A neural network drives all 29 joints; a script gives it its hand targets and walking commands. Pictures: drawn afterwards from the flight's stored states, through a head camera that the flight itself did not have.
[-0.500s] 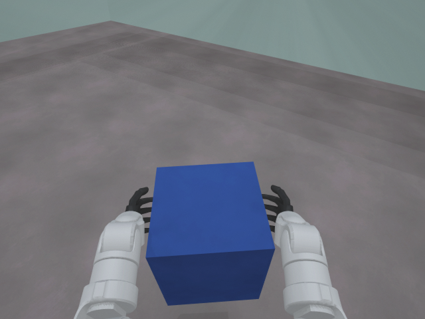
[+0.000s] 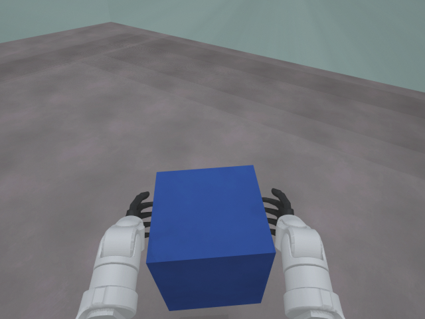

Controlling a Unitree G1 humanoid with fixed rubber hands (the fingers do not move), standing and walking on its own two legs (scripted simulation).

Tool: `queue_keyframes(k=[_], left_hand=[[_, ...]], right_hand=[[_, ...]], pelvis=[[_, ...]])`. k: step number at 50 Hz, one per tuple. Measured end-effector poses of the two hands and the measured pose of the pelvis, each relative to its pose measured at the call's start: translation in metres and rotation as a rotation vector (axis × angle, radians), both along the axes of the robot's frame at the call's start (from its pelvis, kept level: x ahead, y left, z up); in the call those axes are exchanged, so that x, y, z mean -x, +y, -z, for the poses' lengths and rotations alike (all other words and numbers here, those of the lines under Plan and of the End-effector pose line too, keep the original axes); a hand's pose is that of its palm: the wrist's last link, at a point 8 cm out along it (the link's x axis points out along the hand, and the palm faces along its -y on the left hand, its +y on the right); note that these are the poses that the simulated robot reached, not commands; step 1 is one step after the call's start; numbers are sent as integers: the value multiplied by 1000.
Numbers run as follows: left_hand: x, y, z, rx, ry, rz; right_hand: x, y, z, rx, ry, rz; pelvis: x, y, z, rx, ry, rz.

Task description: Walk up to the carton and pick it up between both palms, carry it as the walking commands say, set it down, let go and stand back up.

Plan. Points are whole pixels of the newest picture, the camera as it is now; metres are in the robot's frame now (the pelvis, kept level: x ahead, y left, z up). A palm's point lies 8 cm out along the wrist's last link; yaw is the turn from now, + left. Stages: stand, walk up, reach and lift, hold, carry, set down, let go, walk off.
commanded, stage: hold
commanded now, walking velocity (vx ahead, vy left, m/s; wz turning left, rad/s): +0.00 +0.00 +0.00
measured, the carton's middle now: (210, 239) +0.31 +0.00 -0.02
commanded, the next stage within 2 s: carry in 0.56 s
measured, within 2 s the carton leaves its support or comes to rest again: neither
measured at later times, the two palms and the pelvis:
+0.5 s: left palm (133, 225) +0.29 +0.16 +0.05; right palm (284, 222) +0.30 -0.14 +0.06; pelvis +0.00 +0.00 +0.00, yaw +0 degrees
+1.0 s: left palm (143, 183) +0.37 +0.15 +0.09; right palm (284, 181) +0.38 -0.15 +0.10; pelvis +0.10 +0.00 +0.00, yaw -1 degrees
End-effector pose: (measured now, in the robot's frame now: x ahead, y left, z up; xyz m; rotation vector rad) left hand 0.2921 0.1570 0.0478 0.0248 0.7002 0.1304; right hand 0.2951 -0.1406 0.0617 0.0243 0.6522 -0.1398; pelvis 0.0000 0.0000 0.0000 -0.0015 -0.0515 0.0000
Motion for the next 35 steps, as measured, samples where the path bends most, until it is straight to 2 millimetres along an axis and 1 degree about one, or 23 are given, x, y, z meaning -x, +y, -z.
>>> queue_keyframes(k=[12, 28, 32, 35], left_hand=[[-1, 1, -3, -4, -13, -2], [-1, 0, -1, 3, -4, -1], [-5, 0, -11, -10, -33, 3], [-13, 0, -24, 6, -74, -5]], right_hand=[[-2, 1, -3, 4, -15, -5], [-1, 0, -3, 11, -9, -5], [-5, 0, -12, 26, -39, -14], [-13, 0, -28, 43, -81, -17]], pelvis=[[-1, 0, 0, 0, 1, 0], [0, 0, 0, 0, 1, 0], [-3, 0, -3, -1, 10, -1], [-7, 0, -5, -9, 27, -6]])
